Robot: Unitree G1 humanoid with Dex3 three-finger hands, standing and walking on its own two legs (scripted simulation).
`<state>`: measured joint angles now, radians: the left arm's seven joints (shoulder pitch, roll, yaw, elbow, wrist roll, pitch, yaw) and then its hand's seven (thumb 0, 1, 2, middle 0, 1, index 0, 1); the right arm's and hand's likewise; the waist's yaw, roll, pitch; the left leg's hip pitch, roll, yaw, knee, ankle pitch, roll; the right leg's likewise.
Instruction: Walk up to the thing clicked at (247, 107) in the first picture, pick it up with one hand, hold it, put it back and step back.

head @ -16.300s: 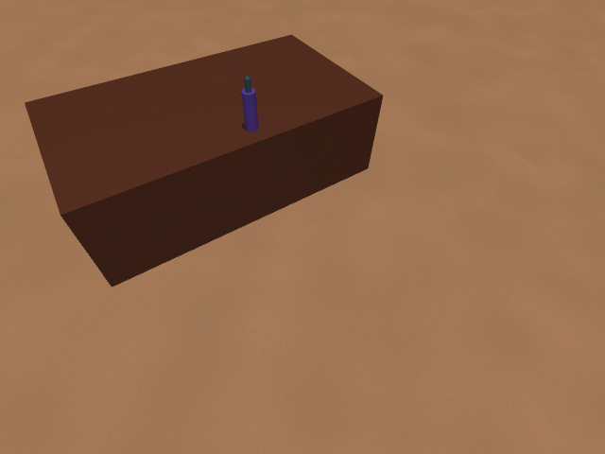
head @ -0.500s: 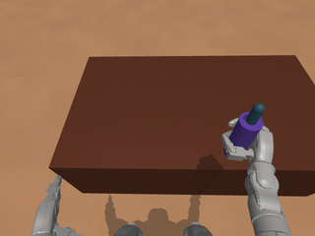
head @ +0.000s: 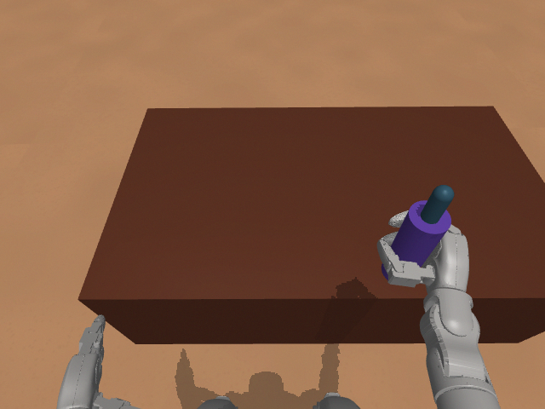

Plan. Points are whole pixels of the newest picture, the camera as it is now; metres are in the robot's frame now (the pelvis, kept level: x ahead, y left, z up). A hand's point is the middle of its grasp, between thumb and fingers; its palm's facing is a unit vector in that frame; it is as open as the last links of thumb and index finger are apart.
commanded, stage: hold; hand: right
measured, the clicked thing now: (417, 237) +0.33 -0.18 +0.08
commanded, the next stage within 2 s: none
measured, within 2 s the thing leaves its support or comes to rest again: neither
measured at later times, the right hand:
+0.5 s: hand (399, 250) +0.32 -0.17 +0.05, palm faces +0.19 +0.98 -0.01, open 6.8 cm
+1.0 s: hand (401, 247) +0.33 -0.17 +0.05, palm faces +0.19 +0.98 -0.01, open 6.8 cm
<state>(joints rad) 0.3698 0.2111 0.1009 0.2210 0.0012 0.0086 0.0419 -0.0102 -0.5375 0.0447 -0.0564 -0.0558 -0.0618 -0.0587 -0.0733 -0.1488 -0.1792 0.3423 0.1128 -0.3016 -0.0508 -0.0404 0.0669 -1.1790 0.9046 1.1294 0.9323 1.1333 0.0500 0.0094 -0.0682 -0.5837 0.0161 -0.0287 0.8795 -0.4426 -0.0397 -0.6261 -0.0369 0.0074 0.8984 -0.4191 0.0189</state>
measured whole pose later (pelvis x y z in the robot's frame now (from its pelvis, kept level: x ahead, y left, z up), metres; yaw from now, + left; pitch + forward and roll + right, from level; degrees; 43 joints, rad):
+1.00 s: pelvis +0.00 +0.00 +0.01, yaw +0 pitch +7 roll +1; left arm 0.34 0.20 0.09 0.32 0.00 -0.05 0.05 -0.01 -0.55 0.05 -0.06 -0.06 -0.06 -0.06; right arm -0.07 -0.15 -0.17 0.35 0.12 -0.29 -0.04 -0.04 0.07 -1.18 0.90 1.13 0.93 1.14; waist 0.05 0.00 -0.05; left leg -0.53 0.02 -0.03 0.82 -0.42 -0.04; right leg -0.57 -0.04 0.01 0.84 -0.40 0.02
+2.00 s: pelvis +0.00 +0.01 +0.01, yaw +0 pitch +8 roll +0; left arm 0.36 0.20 0.08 0.27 0.01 -0.06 0.05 -0.01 -0.55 0.05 -0.06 -0.05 -0.06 -0.06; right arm -0.04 -0.14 -0.18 0.37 0.12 -0.34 -0.04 -0.04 0.06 -1.18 0.90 1.13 0.93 1.14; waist 0.05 0.01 -0.05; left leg -0.55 0.01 -0.03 0.85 -0.43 -0.03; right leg -0.59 -0.04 0.01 0.85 -0.40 0.03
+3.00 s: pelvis -0.03 +0.00 -0.06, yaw +1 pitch +20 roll +3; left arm 0.37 0.23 0.09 0.04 0.09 -0.06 -0.01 -0.01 -0.53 0.05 -0.06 -0.06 -0.08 -0.06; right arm -0.52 -0.31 -0.40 0.92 0.03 -0.55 -0.05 -0.04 0.07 -1.18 0.91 1.13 0.93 1.13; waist 0.19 0.05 -0.09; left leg -1.01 -0.01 -0.02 1.16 -0.50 -0.04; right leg -1.07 -0.06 0.03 1.20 -0.49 0.02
